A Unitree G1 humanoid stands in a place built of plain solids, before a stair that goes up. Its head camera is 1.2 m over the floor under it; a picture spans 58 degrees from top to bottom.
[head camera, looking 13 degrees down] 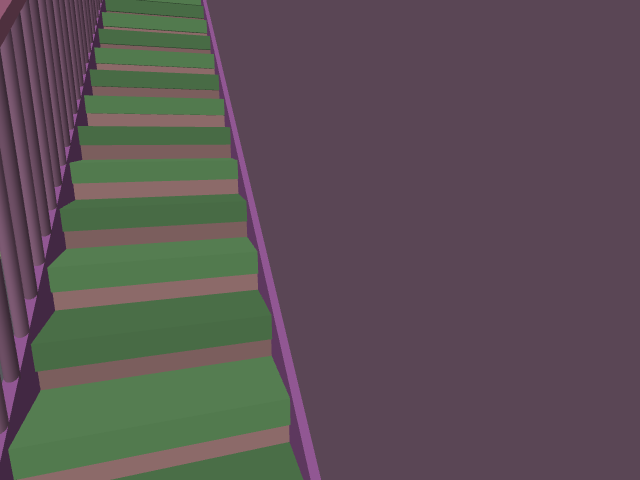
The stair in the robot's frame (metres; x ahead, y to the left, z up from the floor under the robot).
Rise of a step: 0.18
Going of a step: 0.28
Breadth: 0.80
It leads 18 degrees to the left of straight ahead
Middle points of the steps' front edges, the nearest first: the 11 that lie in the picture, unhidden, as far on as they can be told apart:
1.16 0.48 0.37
1.43 0.57 0.55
1.70 0.65 0.73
1.96 0.74 0.91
2.23 0.82 1.09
2.50 0.91 1.27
2.77 0.99 1.46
3.04 1.08 1.64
3.31 1.17 1.82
3.57 1.25 2.00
3.84 1.34 2.18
